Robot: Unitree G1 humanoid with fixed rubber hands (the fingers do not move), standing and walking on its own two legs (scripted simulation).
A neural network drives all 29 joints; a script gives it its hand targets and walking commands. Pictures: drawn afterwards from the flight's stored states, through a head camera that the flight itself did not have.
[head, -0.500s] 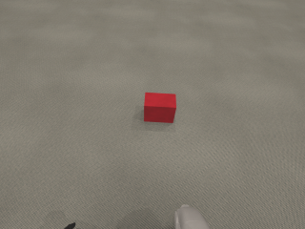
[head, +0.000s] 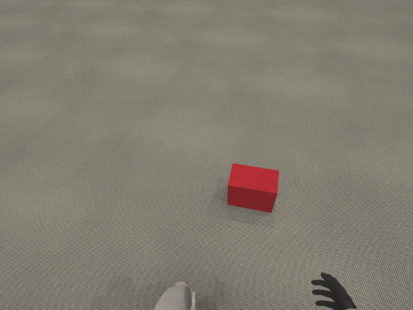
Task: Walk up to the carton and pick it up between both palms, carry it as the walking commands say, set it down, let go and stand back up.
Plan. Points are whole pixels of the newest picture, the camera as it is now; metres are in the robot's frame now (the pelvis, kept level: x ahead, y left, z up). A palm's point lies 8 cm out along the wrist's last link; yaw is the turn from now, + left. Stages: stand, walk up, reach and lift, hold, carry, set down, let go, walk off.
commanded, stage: walk up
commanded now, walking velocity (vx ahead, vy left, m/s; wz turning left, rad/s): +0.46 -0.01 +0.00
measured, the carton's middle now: (252, 188) +0.80 -0.11 -0.68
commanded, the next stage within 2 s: none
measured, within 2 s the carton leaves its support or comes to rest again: neither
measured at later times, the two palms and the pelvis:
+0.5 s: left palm (125, 247) +0.26 +0.26 -0.14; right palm out of the picture +0.11 -0.23 -0.13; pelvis +0.16 +0.03 +0.00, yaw -2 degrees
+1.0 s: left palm (143, 288) +0.18 +0.20 -0.15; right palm (326, 225) +0.36 -0.24 -0.14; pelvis +0.25 -0.01 -0.01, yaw +0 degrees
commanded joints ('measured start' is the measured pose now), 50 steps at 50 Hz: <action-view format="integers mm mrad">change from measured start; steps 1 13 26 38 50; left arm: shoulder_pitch -24 -6 -243 -166 -39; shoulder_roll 144 48 72 111 11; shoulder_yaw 27 25 16 -1 -16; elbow -58 -61 -133 -65 -16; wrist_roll -2 4 7 -4 -17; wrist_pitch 6 91 121 24 72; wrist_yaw -3 -4 -43 15 27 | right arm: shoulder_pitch -94 152 242 226 199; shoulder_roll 6 -72 -144 5 -79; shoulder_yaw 18 -15 -22 5 13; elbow -97 25 119 113 79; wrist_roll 12 36 -3 4 30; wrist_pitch -11 -45 -6 14 11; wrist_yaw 14 -78 -62 -31 -80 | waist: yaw -56 -99 -125 -108 -114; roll -289 89 94 -223 85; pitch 61 -97 -60 105 -97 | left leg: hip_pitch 99 397 234 20 560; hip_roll -16 250 212 -13 143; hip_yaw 33 -199 -107 -31 -169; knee -258 -556 -675 100 -461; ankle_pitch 23 495 -297 -101 584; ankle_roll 12 183 165 -12 111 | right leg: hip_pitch -77 -472 -252 -177 -283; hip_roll -235 -87 -33 -264 -48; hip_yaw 70 193 46 206 101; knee -93 925 333 -143 121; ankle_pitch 232 -132 -56 164 -55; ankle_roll -99 33 29 -122 -13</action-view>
